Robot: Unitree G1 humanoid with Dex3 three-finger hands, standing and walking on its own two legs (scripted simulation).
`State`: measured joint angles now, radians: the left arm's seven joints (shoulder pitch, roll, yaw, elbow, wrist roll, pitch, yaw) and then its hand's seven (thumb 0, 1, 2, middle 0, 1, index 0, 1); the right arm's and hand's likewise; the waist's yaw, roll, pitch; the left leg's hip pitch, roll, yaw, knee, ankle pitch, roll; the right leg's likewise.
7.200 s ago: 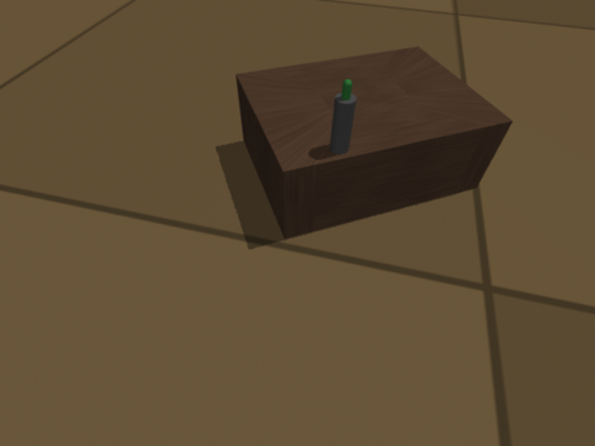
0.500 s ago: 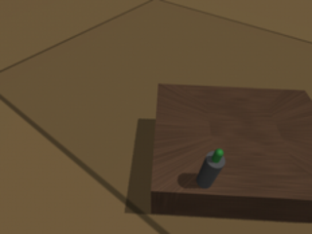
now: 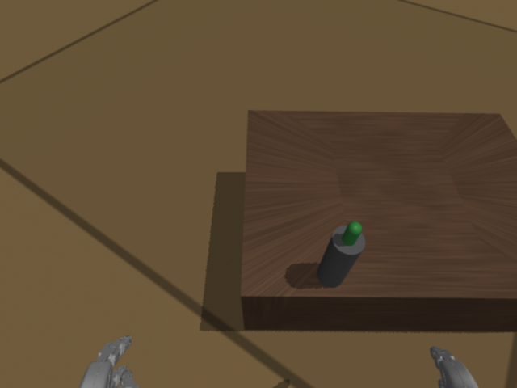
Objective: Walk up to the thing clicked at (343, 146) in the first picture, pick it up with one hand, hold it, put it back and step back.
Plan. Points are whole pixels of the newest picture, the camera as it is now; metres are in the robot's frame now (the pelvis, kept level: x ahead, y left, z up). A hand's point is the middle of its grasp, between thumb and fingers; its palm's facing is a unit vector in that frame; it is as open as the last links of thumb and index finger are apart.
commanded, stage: go down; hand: right
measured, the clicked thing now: (341, 253) +0.43 -0.19 -0.23
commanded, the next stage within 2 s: none
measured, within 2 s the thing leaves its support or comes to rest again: neither
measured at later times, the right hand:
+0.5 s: hand (424, 386) +0.15 -0.26 -0.13, palm faces +0.00 +0.95 -0.32, open 17.6 cm
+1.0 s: hand (459, 326) +0.23 -0.32 -0.08, palm faces +0.12 +0.96 -0.27, open 17.4 cm
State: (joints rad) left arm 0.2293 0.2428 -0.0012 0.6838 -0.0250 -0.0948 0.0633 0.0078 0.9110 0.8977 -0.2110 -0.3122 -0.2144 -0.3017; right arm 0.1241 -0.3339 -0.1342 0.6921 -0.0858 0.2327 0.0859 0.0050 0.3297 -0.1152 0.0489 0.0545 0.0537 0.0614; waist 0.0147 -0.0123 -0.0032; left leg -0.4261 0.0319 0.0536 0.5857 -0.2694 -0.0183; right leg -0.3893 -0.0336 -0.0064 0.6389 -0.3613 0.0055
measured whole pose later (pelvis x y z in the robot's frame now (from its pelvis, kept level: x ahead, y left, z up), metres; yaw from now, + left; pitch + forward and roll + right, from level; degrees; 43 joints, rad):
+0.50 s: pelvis +0.01 -0.01 -0.03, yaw -1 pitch +10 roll +3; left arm 0.24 0.24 -0.02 0.60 -0.02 -0.15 0.11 0.01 0.89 0.91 -0.20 -0.30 -0.20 -0.30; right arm 0.32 -0.37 -0.13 0.27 -0.03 0.43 0.09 0.00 0.58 -0.06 0.04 0.06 0.05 0.07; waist 0.03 -0.03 -0.10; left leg -0.58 0.03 0.08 0.80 -0.39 -0.02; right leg -0.57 -0.04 0.03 0.89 -0.50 0.00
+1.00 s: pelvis -0.01 +0.00 -0.03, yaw -2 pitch +10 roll +3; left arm 0.26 0.25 -0.05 0.66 -0.02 -0.23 0.19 0.01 0.88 0.91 -0.20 -0.30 -0.20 -0.30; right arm 0.04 -0.53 -0.32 0.43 0.05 0.36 0.25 0.00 0.54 -0.06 0.05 0.05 0.05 0.06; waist 0.05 -0.02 -0.10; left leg -0.62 0.03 0.10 0.84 -0.39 -0.02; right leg -0.62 -0.05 0.05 0.94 -0.50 0.01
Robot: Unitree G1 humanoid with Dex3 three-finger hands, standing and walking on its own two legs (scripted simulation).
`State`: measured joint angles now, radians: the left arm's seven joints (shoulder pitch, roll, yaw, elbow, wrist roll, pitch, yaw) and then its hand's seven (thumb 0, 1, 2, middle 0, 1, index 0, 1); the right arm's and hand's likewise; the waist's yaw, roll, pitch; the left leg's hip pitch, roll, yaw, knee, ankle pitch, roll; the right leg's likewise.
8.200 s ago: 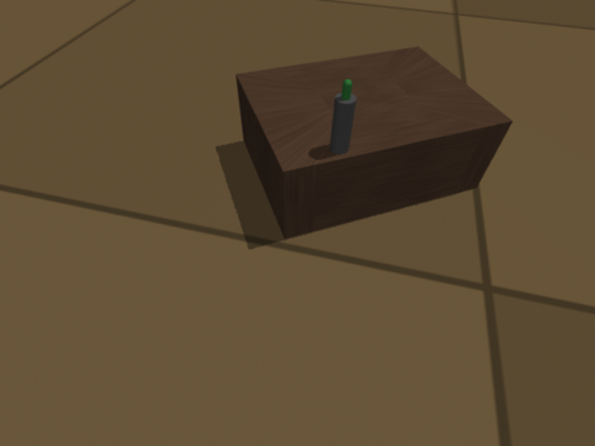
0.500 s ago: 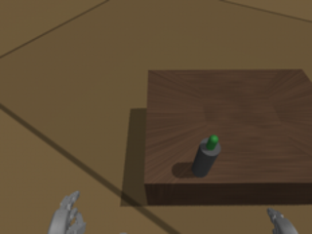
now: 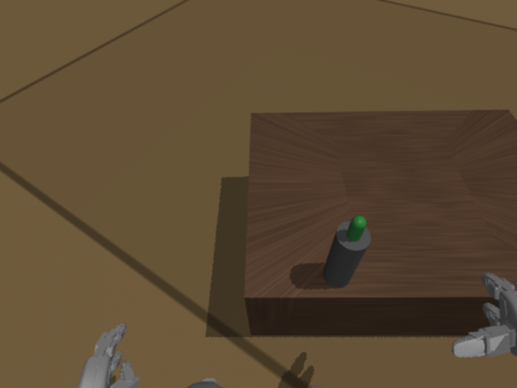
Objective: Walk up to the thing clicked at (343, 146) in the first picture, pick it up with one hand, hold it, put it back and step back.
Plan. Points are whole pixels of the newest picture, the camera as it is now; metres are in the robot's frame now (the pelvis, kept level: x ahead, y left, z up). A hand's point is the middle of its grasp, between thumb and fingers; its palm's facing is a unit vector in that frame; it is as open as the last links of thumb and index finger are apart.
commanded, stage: go down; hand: right
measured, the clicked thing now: (346, 251) +0.44 -0.17 -0.20
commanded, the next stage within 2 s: approach in 1.48 s
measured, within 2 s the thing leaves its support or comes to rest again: neither
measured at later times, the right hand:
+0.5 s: hand (492, 272) +0.31 -0.34 -0.01, palm faces +0.09 +0.98 -0.16, open 17.7 cm
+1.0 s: hand (499, 247) +0.35 -0.36 +0.01, palm faces +0.09 +0.99 -0.13, open 17.6 cm
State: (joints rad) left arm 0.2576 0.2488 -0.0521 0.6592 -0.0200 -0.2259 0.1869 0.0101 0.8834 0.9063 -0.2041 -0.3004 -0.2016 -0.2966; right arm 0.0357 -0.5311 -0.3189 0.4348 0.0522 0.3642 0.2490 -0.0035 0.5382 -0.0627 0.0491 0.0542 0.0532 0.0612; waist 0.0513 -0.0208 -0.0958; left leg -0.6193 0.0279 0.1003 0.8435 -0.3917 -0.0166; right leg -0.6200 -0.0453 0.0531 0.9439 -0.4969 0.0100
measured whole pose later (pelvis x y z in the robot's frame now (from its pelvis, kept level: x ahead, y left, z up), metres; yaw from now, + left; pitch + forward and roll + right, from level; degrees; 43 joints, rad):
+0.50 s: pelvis -0.01 +0.00 +0.00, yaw +1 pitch +12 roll +3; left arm 0.33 0.29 -0.04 0.70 0.00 -0.19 0.14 0.01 0.90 0.91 -0.20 -0.30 -0.20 -0.29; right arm -0.33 -0.69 -0.48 0.97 0.05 -0.04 0.48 -0.01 0.59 -0.08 0.03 0.06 0.04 0.07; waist 0.06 0.01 -0.05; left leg -0.68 0.03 0.08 0.82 -0.35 -0.02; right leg -0.67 -0.05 0.03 0.92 -0.46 0.01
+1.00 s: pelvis -0.01 +0.00 +0.00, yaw +2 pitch +15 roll +3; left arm 0.34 0.31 -0.06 0.70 0.02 -0.17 0.12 0.01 0.92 0.90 -0.20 -0.31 -0.20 -0.30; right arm -0.46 -0.78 -0.55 1.14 0.07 -0.18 0.56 -0.01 0.58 -0.06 0.04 0.05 0.04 0.06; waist 0.08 0.02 -0.06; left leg -0.74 0.02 0.08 0.82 -0.34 -0.02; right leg -0.73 -0.05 0.03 0.93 -0.46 0.00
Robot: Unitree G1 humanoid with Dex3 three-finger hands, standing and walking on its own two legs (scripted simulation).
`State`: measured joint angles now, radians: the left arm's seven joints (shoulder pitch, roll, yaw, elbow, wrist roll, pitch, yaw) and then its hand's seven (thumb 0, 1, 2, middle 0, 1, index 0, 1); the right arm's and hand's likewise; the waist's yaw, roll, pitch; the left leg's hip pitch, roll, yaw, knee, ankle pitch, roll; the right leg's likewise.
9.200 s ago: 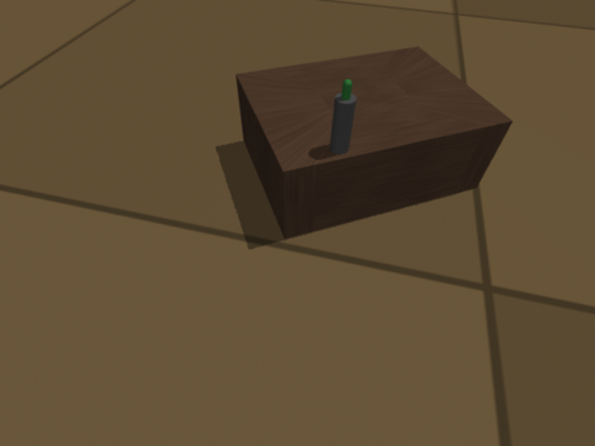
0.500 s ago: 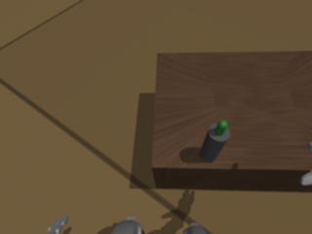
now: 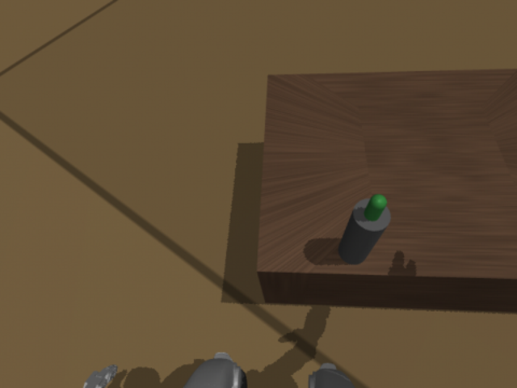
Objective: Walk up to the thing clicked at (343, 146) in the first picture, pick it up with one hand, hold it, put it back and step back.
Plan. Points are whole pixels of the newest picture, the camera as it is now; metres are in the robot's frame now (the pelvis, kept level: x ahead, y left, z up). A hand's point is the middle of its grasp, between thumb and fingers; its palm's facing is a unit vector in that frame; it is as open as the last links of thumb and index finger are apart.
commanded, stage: go down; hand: right
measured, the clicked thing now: (363, 229) +0.44 -0.18 -0.20
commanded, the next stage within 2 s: approach in 0.48 s
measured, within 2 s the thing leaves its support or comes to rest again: neither
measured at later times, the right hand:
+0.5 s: hand out of the picture +0.36 -0.38 +0.02, palm faces +0.13 +0.99 -0.11, open 17.6 cm
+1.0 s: hand (470, 239) +0.38 -0.34 -0.10, palm faces +0.07 +1.00 -0.01, open 17.6 cm
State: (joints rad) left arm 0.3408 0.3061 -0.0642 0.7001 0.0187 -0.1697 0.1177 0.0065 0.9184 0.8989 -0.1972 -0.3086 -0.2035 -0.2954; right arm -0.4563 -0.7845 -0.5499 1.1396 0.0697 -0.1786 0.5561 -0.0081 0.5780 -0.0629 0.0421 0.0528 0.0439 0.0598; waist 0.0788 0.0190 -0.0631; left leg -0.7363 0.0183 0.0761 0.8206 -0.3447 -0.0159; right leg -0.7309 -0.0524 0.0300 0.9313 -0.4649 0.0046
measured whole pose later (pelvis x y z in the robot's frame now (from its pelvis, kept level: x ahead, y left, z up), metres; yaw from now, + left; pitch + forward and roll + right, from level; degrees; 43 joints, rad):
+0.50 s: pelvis -0.01 +0.00 -0.01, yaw +0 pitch +16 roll +4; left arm 0.34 0.31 -0.08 0.69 0.02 -0.15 0.11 0.01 0.91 0.90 -0.20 -0.31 -0.20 -0.30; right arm -0.54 -0.85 -0.58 1.20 0.07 -0.20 0.59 -0.01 0.58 -0.08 0.04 0.06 0.04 0.06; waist 0.09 0.03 -0.07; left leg -0.78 0.02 0.08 0.85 -0.35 -0.02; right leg -0.78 -0.05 0.04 0.97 -0.47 0.00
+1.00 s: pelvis -0.03 +0.00 -0.12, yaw +2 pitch +29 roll +4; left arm 0.26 0.32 -0.11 0.65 0.05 -0.20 0.07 0.00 0.89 0.91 -0.20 -0.30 -0.19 -0.30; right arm -0.62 -0.75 -0.67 1.18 0.25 -0.55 0.69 -0.01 0.59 -0.08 0.03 0.06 0.04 0.06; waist 0.13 0.04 -0.17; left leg -1.39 0.03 0.06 1.39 -0.52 -0.02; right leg -1.37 -0.05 0.05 1.50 -0.65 0.00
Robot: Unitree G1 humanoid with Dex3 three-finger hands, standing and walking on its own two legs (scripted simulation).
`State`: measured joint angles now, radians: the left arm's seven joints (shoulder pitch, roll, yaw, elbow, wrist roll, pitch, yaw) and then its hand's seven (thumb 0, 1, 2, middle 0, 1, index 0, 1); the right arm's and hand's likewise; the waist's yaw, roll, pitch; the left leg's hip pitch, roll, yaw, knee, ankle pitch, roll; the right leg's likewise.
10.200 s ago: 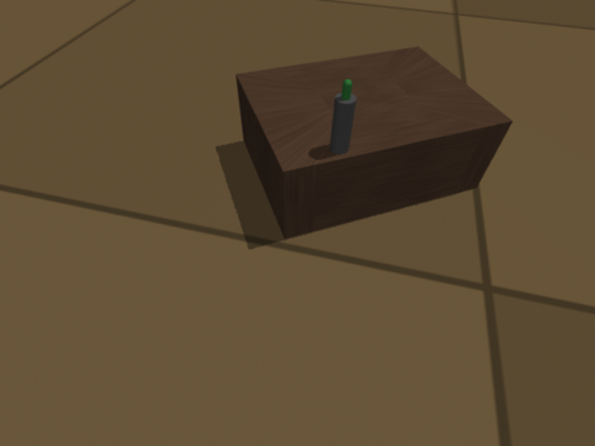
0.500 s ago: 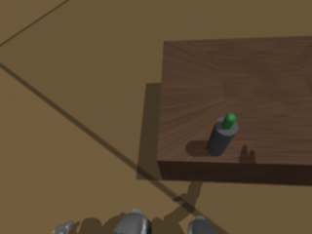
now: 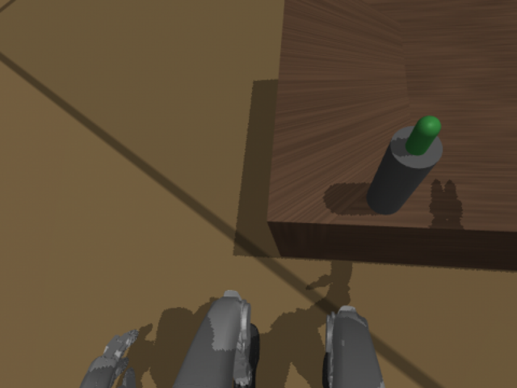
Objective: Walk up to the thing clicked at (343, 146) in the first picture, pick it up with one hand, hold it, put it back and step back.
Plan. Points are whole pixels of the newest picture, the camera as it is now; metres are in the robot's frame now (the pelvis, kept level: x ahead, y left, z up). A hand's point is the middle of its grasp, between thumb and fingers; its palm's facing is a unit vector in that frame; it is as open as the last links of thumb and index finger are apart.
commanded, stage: approach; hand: right
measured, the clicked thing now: (402, 168) +0.47 -0.20 -0.08
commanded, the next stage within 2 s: close in in 0.16 s
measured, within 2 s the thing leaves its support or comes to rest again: neither
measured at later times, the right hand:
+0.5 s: hand (431, 199) +0.44 -0.26 -0.15, palm faces +0.09 +1.00 +0.02, open 17.5 cm
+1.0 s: hand (400, 191) +0.45 -0.21 -0.14, palm faces +0.11 +0.99 +0.01, open 17.4 cm
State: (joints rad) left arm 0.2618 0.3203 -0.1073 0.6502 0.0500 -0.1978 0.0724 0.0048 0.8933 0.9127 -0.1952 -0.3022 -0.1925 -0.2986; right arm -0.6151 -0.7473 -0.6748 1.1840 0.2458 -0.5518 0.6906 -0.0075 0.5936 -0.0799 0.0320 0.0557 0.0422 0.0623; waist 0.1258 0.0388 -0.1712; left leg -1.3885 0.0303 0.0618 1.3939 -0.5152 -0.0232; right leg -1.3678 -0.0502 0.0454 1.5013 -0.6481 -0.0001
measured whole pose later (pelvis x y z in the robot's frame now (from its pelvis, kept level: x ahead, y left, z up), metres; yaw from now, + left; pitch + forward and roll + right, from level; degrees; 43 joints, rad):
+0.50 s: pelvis -0.06 +0.00 -0.17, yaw +1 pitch +34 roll +6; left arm 0.19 0.27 -0.07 0.67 0.08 -0.11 -0.02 0.01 0.90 0.90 -0.20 -0.30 -0.20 -0.29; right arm -0.82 -0.57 -0.60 1.00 0.11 -0.44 0.41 -0.01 0.54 -0.03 0.06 0.04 0.06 0.04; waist 0.15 -0.02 -0.15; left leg -2.00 0.06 0.06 1.97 -0.56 -0.01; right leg -1.99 -0.01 0.08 2.09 -0.71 0.00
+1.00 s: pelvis -0.04 +0.01 -0.15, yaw -1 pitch +36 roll +3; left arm 0.21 0.30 -0.01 0.65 0.05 -0.06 -0.02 0.00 0.90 0.90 -0.19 -0.30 -0.20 -0.29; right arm -0.79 -0.41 -0.45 0.91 0.10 -0.44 0.22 -0.01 0.51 -0.03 0.06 0.04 0.05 0.04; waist 0.14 -0.02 -0.18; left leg -1.96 0.07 0.04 1.93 -0.59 -0.01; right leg -1.93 0.00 0.06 2.02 -0.72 0.01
